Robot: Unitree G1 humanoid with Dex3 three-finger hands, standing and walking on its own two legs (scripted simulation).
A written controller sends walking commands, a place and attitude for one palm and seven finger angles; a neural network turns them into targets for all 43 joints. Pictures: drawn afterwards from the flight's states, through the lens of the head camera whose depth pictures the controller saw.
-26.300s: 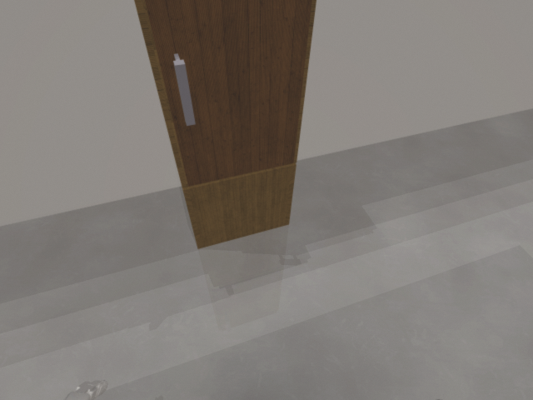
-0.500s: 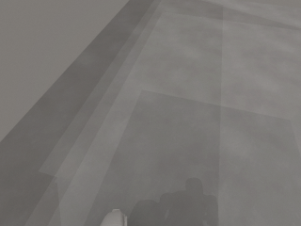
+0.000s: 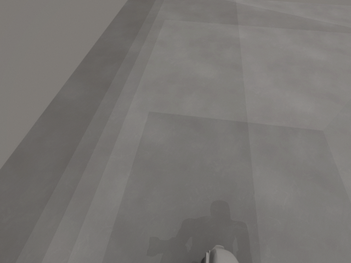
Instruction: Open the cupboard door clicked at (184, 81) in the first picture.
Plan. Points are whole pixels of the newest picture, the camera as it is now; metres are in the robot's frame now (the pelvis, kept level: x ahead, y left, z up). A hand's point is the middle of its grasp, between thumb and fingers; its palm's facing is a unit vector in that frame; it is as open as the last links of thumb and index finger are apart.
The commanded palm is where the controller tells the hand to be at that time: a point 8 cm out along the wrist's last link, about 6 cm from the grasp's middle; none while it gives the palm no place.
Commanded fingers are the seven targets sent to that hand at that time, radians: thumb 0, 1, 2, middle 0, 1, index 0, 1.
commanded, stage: walk to a spot facing it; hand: left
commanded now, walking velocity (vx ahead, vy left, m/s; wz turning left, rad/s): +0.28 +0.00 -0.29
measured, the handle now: out of the picture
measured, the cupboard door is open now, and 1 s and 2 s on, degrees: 38 38 38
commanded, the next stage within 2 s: turn to face it in 0.02 s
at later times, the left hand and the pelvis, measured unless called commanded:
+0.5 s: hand (133, 235) +0.22 +0.13 -0.18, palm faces +0.14 -0.97 -0.19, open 7.2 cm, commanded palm none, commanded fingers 0.00 0.90 0.90 -0.20 -0.30 -0.20 -0.30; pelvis +0.19 -0.05 +0.00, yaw +7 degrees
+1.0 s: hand (126, 214) +0.27 +0.16 -0.16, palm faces +0.37 -0.87 -0.32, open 7.4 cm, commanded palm none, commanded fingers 0.00 0.90 0.90 -0.20 -0.30 -0.20 -0.30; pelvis +0.25 -0.09 -0.01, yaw +23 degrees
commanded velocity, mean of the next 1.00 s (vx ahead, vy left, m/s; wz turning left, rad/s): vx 0.02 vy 0.00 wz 0.53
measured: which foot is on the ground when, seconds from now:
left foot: down 0.00-0.10, up 0.12-0.56, down 0.58-0.98, up 1.00-1.00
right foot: up 0.00-0.08, down 0.10-0.58, up 0.60-0.96, down 0.98-1.00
